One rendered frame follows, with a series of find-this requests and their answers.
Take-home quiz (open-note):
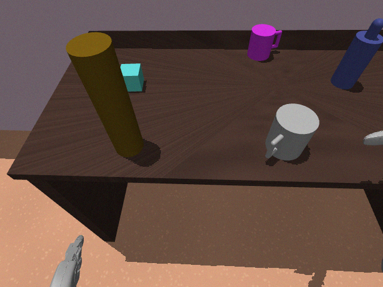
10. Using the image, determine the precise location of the left robot hand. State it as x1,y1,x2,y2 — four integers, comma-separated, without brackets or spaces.
50,235,84,287

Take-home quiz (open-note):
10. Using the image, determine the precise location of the right robot hand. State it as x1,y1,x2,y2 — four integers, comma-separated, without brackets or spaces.
363,130,383,145

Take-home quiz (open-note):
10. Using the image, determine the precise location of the desk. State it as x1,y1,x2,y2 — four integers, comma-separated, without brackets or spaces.
7,30,383,242

